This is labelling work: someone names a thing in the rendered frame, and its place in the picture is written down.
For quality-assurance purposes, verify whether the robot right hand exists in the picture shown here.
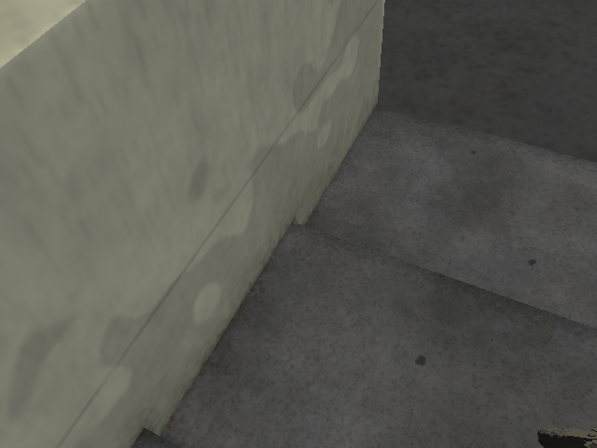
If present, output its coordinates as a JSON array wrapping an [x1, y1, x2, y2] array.
[[537, 427, 597, 448]]

